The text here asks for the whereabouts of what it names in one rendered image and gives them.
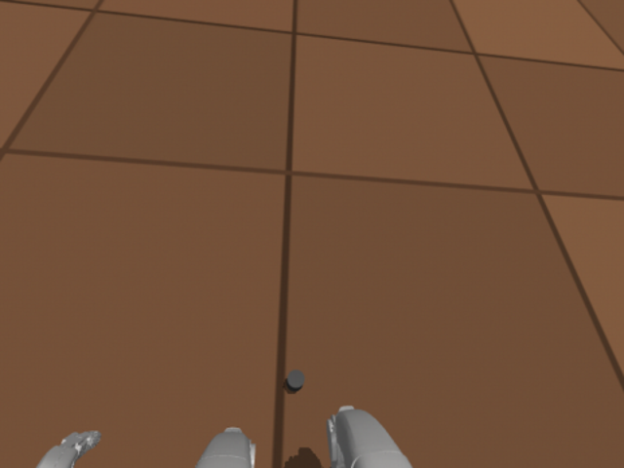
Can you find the tin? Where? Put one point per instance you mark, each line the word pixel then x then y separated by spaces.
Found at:
pixel 295 380

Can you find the left robot hand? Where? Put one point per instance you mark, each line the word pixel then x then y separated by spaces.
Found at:
pixel 71 449

